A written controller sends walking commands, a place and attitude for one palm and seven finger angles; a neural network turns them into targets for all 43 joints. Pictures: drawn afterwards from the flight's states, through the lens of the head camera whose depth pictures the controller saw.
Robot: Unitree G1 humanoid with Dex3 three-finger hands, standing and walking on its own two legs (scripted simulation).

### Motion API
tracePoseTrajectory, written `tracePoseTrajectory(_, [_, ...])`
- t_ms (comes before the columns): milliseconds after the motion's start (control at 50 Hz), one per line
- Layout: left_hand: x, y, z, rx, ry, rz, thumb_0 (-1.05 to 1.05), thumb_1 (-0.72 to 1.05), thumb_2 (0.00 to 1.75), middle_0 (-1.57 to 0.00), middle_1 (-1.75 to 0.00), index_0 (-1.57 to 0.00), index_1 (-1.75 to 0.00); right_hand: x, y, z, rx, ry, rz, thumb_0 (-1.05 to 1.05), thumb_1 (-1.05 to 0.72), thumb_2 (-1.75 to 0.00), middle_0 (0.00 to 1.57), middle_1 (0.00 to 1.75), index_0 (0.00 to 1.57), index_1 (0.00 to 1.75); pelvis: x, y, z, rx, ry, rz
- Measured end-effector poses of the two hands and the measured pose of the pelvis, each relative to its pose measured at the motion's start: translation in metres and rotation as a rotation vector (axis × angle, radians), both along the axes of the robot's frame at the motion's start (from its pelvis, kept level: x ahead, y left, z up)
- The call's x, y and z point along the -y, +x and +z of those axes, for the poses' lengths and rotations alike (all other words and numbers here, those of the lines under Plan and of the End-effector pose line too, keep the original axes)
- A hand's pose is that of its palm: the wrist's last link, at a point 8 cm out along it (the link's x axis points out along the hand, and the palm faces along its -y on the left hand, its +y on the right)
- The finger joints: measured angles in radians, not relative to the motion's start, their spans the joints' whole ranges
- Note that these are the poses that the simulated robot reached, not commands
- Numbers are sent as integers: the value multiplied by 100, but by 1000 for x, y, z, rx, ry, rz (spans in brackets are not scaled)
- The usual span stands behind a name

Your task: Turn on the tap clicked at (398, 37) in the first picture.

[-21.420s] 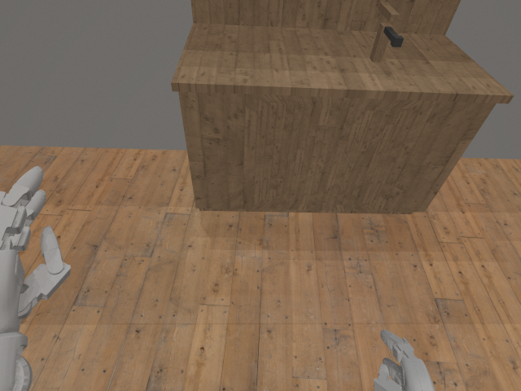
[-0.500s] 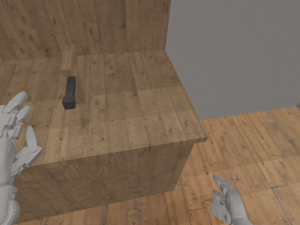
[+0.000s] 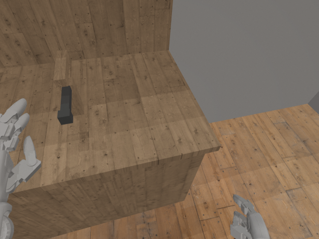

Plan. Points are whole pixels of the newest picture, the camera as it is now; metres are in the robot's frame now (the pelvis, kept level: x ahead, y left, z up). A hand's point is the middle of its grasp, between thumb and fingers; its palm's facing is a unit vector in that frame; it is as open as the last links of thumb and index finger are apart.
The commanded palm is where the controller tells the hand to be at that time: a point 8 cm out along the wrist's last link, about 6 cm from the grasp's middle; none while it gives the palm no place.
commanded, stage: come to a stop and stand still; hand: left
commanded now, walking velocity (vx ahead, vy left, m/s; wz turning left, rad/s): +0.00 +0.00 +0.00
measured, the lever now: (65, 116) +0.37 +0.27 +0.09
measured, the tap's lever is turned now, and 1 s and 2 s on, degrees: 0 0 0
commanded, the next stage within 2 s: look again from close up in 0.26 s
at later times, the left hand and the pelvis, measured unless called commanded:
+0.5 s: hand (12, 121) +0.26 +0.28 +0.21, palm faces +0.54 -0.76 -0.38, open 7.4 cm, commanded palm +0.16 +0.25 +0.17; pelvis -0.01 -0.02 +0.00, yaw -2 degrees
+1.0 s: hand (57, 141) +0.25 +0.21 +0.17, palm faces +0.32 -0.87 -0.38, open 7.4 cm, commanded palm +0.18 +0.26 +0.17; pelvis +0.01 -0.02 +0.00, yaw -2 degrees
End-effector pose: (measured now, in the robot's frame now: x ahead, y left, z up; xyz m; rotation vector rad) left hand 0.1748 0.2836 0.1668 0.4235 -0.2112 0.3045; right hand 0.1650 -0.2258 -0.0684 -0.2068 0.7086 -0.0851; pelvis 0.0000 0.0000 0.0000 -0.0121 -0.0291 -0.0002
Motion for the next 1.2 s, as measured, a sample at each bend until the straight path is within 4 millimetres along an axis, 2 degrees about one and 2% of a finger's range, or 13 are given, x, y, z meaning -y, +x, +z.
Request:
tracePoseTrajectory(180, [4, 3, -7, -31, -28, 23, 2, 90, 90, -21, -31, -20, -30, 1, 17, 5, 25, 1, 14, 1, -90, -90, 20, 30, 20, 30, 5, 5, 1, -1, -2, 0])
tracePoseTrajectory(360, [10, 3, -3, -25, -28, 32, 2, 90, 90, -21, -31, -20, -30, 3, 21, 5, 26, 6, 22, 1, -90, -90, 20, 30, 20, 30, 10, 6, 1, 1, -3, -1])
tracePoseTrajectory(420, [-15, 19, 27, 83, 174, 65, 2, 89, 90, -22, -31, -21, -30, 2, 16, -2, 3, -10, 76, 1, -91, -90, 20, 30, 20, 30, 19, -3, -2, -5, 1, 7])
tracePoseTrajectory(480, [-35, 34, 51, 223, 164, 141, 2, 89, 90, -22, -31, -21, -30, 4, 7, -6, -28, 10, 94, 1, -91, -90, 20, 30, 20, 30, 25, -10, -4, -6, 7, -16])
tracePoseTrajectory(540, [-12, 42, 42, 222, 80, 83, 2, 90, 90, -21, -30, -20, -30, 9, -4, -6, -2, 58, 49, 1, -90, -90, 20, 30, 21, 30, 21, -8, -3, -9, 6, -45])
tracePoseTrajectory(620, [48, 41, 2, 43, 13, -128, 2, 91, 90, -20, -30, -19, -30, 18, -20, -8, 13, 78, -35, 1, -90, -90, 20, 30, 21, 30, 15, -2, -3, -9, 7, -71])
tracePoseTrajectory(660, [60, 38, -15, -45, 12, -188, 1, 90, 90, -21, -30, -20, -30, 22, -28, -10, -7, 66, -75, 1, -90, -90, 20, 30, 21, 30, 17, 1, -3, -12, 8, -72])
tracePoseTrajectory(740, [42, 37, -24, -88, 55, -151, 2, 89, 90, -22, -31, -21, -30, 31, -40, -10, -65, 15, -102, 1, -91, -90, 20, 30, 20, 30, 25, 2, -4, -16, 9, -60])
tracePoseTrajectory(820, [19, 35, 0, 21, 93, -49, 2, 89, 90, -22, -31, -22, -30, 37, -38, -9, -86, -27, -66, 1, -91, -90, 20, 30, 20, 30, 27, 4, -4, -17, 0, -50])
tracePoseTrajectory(880, [17, 32, 19, 124, 95, -27, 2, 89, 90, -22, -31, -21, -30, 37, -27, -8, -62, -38, -38, 1, -91, -90, 20, 30, 20, 30, 23, 7, -4, -17, -5, -49])
tracePoseTrajectory(1000, [26, 35, 18, 134, 63, -77, 1, 90, 90, -21, -31, -20, -30, 23, 1, 2, 31, -24, -18, 1, -91, -90, 20, 30, 20, 30, 15, 11, -4, -16, -3, -43])
tracePoseTrajectory(1120, [-13, 54, 43, 215, 198, 28, 1, 89, 90, -22, -31, -21, -30, 0, 15, -1, 35, 12, 104, 1, -91, -90, 20, 30, 20, 30, 21, 9, -7, -39, 6, -15])
tracePoseTrajectory(1200, [-11, 47, 31, 171, 146, 29, 1, 90, 90, -21, -31, -20, -30, 1, 15, -5, 19, 39, 124, 1, -90, -90, 20, 30, 21, 30, 18, 16, -7, -67, 1, -18])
